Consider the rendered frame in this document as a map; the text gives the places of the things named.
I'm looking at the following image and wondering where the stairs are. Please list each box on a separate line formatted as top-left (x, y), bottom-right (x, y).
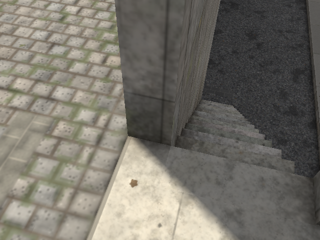
top-left (175, 99), bottom-right (295, 174)

